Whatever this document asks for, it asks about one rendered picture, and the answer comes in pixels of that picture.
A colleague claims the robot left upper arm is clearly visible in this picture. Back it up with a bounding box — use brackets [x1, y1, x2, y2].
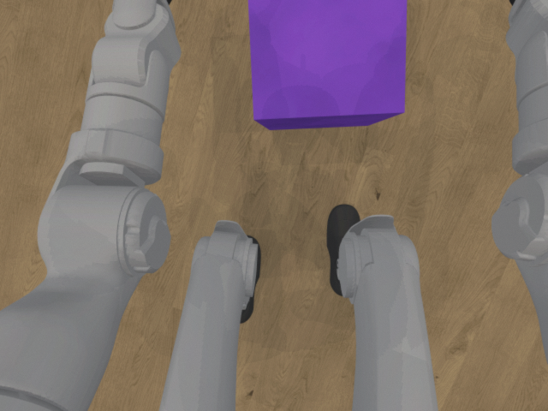
[0, 185, 171, 411]

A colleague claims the carton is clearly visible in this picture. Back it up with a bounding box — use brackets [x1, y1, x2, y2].
[248, 0, 407, 130]

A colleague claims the robot right upper arm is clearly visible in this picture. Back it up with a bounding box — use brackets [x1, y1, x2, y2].
[491, 169, 548, 364]

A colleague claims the left robot forearm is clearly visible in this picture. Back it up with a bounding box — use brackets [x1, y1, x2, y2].
[38, 0, 182, 257]

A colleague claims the right robot shin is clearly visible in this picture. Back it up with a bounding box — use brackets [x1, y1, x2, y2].
[337, 215, 420, 281]

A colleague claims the right robot forearm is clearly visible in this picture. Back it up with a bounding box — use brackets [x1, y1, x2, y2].
[506, 0, 548, 176]

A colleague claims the robot right foot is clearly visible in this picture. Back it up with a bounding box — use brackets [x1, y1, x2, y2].
[327, 205, 360, 296]

